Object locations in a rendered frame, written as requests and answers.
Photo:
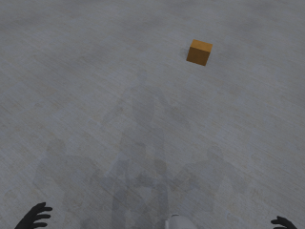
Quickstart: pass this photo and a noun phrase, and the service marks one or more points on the carton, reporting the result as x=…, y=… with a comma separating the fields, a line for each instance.
x=199, y=52

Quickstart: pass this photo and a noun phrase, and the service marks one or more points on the robot right hand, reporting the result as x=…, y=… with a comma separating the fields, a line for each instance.
x=284, y=222

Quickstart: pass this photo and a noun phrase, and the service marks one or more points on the right robot thigh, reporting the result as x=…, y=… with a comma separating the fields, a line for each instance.
x=178, y=222

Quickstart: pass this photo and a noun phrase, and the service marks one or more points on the robot left hand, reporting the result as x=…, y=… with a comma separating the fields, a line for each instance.
x=28, y=221

